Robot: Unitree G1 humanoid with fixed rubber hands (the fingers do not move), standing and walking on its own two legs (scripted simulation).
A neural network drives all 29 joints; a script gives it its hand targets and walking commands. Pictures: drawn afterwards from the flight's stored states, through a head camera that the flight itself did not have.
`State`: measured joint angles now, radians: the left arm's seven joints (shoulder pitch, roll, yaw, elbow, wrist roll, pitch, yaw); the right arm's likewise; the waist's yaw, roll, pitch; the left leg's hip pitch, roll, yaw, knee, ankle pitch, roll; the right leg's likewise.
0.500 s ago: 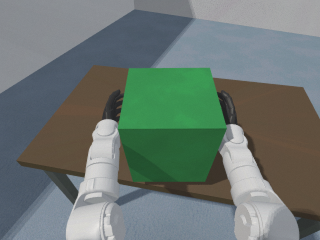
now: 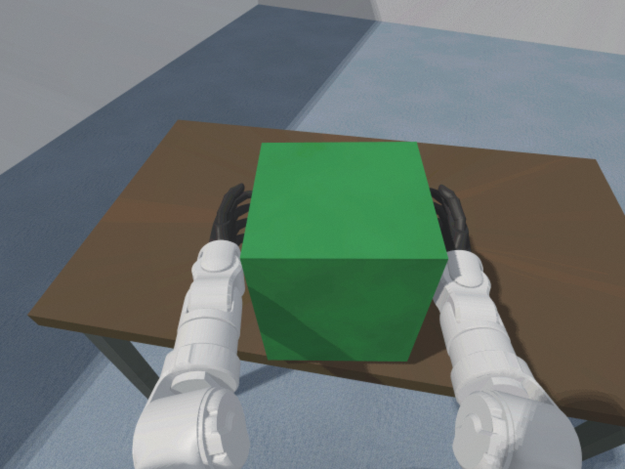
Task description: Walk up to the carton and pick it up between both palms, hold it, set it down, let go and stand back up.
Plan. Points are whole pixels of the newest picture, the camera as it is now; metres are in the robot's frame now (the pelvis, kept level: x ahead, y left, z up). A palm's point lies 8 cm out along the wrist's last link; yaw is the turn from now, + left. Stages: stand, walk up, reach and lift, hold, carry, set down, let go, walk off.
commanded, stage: set down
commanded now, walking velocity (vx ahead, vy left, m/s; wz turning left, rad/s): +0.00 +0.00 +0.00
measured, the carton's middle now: (337, 257) +0.40 -0.01 +0.05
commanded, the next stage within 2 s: none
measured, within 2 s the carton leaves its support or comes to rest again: rests again in 0.50 s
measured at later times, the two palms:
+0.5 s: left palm (222, 257) +0.39 +0.15 +0.07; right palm (442, 257) +0.38 -0.15 +0.07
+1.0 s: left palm (226, 257) +0.39 +0.15 +0.06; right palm (443, 261) +0.38 -0.16 +0.06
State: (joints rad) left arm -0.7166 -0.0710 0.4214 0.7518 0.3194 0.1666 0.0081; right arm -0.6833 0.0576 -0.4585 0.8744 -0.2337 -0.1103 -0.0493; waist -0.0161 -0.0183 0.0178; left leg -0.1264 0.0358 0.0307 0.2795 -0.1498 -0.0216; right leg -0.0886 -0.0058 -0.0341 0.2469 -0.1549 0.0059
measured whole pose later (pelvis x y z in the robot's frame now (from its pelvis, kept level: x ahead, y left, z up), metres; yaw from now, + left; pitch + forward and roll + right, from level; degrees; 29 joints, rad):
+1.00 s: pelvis +0.00 +0.00 +0.00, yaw +0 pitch +3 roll +0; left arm -0.69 -0.09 0.48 0.83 0.35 -0.01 -0.01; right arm -0.65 0.10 -0.56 0.87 -0.36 -0.22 -0.02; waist 0.01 -0.01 0.01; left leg -0.18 0.04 0.06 0.28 -0.14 -0.02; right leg -0.15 -0.01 -0.05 0.25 -0.15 0.01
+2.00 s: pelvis +0.00 +0.00 +0.00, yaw -2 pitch +4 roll +0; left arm -0.70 -0.02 0.39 0.89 0.31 -0.07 0.05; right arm -0.67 0.03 -0.41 0.98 -0.23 -0.25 -0.05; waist 0.01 -0.04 0.04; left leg -0.23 0.06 0.10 0.33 -0.16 -0.01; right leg -0.21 -0.01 -0.03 0.29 -0.16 0.01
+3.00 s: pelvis -0.04 -0.01 -0.02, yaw -2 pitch +13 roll +0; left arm -1.00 0.36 -0.05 1.11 -0.32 0.11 0.05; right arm -0.98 -0.32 0.09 1.04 0.39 0.11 -0.09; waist 0.00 0.00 -0.17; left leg -0.52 0.06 0.02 0.46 -0.15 -0.04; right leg -0.51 0.02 -0.03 0.45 -0.16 -0.02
